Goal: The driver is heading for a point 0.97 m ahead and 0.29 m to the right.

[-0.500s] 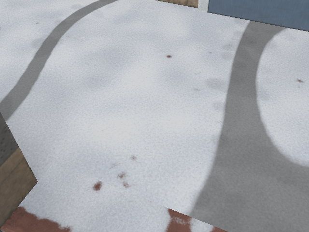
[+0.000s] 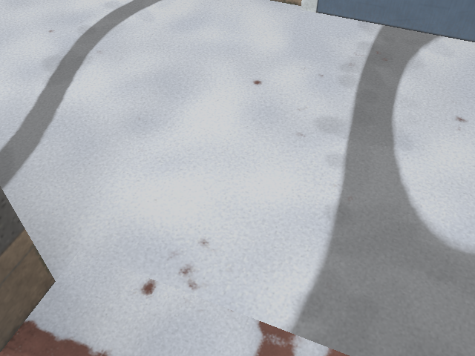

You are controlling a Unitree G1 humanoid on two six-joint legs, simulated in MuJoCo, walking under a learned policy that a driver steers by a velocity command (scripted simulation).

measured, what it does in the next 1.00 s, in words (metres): walks ahead: left foot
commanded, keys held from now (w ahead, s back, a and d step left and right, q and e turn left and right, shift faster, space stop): shift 0.52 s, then w+shift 0.48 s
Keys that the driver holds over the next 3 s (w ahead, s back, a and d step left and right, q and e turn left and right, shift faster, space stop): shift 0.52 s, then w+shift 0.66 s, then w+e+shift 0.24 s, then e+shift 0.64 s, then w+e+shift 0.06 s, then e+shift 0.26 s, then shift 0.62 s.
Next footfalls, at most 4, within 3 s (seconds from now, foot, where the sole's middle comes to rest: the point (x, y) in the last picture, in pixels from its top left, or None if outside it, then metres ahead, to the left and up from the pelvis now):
0.86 left None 0.07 0.14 -0.78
1.24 right None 0.41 -0.01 -0.61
1.64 left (220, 239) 0.82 0.09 -0.61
2.06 right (317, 238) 0.82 -0.19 -0.61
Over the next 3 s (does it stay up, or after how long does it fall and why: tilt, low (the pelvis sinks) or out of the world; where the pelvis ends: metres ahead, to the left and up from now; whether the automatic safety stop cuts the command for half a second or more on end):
stays up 0.88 -0.12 0.17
